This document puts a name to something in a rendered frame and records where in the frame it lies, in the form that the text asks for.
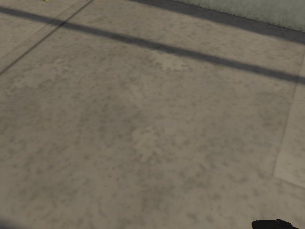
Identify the right robot hand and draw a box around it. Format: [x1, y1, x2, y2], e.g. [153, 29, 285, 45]
[252, 219, 298, 229]

